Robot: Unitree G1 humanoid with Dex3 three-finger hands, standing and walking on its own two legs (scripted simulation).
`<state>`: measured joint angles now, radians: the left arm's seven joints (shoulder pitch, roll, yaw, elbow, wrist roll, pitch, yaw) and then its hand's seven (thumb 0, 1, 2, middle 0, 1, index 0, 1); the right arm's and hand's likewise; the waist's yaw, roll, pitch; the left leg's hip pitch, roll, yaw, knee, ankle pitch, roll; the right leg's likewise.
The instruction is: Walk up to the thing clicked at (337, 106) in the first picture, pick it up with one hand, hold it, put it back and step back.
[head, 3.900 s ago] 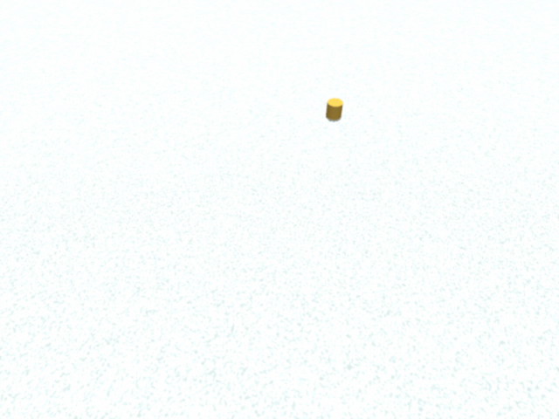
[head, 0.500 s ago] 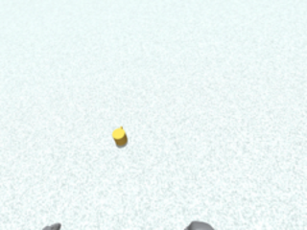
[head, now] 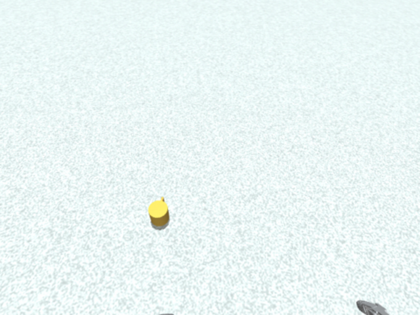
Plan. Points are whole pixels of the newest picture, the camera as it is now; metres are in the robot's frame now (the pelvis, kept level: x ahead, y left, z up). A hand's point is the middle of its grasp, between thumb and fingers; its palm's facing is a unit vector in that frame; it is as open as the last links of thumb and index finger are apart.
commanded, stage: walk up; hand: left
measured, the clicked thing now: (159, 210) +0.70 +0.23 -0.71
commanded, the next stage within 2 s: none
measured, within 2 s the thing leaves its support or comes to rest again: neither
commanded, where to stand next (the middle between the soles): +0.27 +0.01 m, yaw -3 degrees
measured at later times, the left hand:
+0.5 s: hand (95, 275) +0.22 +0.25 -0.11, palm faces -0.04 -0.89 -0.46, open 7.3 cm
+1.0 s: hand (97, 272) +0.24 +0.27 -0.17, palm faces -0.06 -0.94 -0.34, open 7.3 cm
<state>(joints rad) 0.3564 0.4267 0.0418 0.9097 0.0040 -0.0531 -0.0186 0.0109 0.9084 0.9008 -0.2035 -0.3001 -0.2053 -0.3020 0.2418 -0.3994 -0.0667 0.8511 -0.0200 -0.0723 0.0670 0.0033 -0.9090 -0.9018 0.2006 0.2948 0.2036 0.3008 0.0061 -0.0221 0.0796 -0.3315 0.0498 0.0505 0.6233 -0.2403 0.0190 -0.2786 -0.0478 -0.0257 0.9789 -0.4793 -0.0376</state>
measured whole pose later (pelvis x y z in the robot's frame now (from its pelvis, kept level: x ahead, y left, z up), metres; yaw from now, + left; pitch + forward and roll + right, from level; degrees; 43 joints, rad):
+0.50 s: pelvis +0.15 -0.03 +0.00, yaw -2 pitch -3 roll +2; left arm 0.28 0.38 0.03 0.87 0.00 -0.10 -0.01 0.01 0.91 0.90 -0.20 -0.30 -0.21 -0.30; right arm 0.29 -0.42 -0.05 0.85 -0.01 0.00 0.03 0.01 -0.91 -0.90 0.20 0.29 0.20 0.30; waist 0.01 0.06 0.12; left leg -0.36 0.00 0.01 1.06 -0.50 0.03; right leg -0.32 -0.05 -0.04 0.59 -0.22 -0.03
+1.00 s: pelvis +0.16 +0.01 -0.01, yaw -3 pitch -3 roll -2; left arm 0.17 0.38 0.02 1.01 0.00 -0.01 0.01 0.01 0.91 0.90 -0.20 -0.30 -0.21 -0.30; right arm 0.13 -0.37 -0.02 0.96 -0.02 0.00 0.01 0.00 -0.91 -0.90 0.20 0.30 0.21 0.30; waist 0.00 -0.01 0.11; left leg -0.39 0.05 0.00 0.68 -0.24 0.00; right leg -0.25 0.00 -0.02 0.65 -0.34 0.00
